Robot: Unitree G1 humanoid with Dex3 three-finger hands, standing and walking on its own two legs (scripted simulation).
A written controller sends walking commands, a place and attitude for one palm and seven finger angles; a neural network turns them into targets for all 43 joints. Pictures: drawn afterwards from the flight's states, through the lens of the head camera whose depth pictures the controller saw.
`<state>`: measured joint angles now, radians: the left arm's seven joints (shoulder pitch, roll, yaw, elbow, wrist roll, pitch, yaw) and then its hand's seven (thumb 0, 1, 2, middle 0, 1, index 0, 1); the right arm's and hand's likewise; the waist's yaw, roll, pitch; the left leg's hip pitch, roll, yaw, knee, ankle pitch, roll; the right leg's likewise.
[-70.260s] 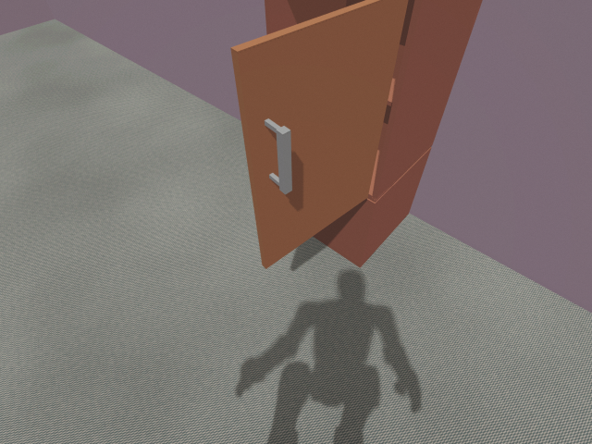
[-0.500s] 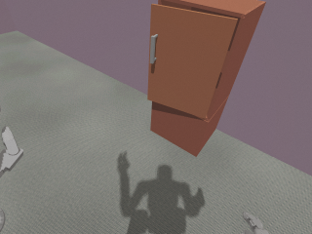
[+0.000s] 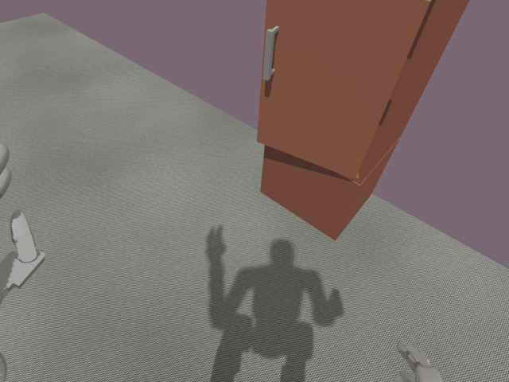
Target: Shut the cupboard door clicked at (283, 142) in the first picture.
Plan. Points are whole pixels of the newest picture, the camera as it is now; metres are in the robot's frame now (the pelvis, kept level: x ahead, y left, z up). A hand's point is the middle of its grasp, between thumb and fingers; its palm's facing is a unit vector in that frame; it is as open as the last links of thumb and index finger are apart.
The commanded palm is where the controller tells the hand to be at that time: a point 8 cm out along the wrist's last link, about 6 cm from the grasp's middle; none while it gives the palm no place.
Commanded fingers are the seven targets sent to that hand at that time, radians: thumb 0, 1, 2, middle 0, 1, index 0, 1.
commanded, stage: stop stepping back and stand still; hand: left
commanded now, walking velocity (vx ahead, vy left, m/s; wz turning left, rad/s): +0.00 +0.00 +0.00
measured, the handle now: (271, 53) +1.01 +0.02 +0.05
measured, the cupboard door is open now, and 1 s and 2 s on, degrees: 11 11 11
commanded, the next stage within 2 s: let the arm hang, fingers relaxed in 0.58 s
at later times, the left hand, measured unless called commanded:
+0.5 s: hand (60, 209) +0.26 +0.26 +0.18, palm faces +0.37 -0.78 -0.50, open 7.5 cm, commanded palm +0.20 +0.30 +0.19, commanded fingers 0.00 0.90 0.90 -0.20 -0.30 -0.20 -0.30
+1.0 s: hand out of the picture +0.05 +0.20 -0.16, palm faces +0.01 -0.98 -0.17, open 7.0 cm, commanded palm none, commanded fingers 0.00 0.90 0.90 -0.20 -0.30 -0.20 -0.30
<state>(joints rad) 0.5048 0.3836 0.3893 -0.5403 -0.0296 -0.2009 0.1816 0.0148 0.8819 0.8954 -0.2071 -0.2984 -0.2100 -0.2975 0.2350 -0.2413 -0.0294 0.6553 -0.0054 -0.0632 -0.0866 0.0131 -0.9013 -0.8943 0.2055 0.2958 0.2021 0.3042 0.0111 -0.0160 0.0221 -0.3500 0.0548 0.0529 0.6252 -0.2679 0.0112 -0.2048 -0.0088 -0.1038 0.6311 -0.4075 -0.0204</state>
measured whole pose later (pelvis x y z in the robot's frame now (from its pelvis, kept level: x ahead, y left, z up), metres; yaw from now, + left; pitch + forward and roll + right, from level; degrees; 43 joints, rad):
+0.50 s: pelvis +0.05 +0.00 +0.01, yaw -1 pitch +2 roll +0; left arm 0.59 0.44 0.43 -0.53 -0.06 -0.17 0.16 0.01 0.88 0.89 -0.21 -0.30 -0.21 -0.30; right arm 0.20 -0.19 0.00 0.60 0.03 -0.03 -0.06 0.01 -0.90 -0.89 0.21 0.30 0.20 0.30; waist -0.01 -0.01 0.00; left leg -0.28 0.05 0.08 0.54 -0.29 0.00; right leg -0.16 0.01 -0.05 0.53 -0.35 0.00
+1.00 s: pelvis +0.00 +0.02 +0.01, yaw -1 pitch +0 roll +0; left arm 0.34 0.19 0.01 0.82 0.00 0.06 0.03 -0.01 0.98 0.89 -0.20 -0.30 -0.20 -0.30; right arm 0.27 -0.22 0.03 0.90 -0.03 0.03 0.01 0.01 -0.90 -0.89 0.20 0.30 0.20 0.30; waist -0.02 -0.04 0.02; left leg -0.33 0.01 0.09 0.55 -0.22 0.03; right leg -0.21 -0.03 -0.05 0.56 -0.34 0.01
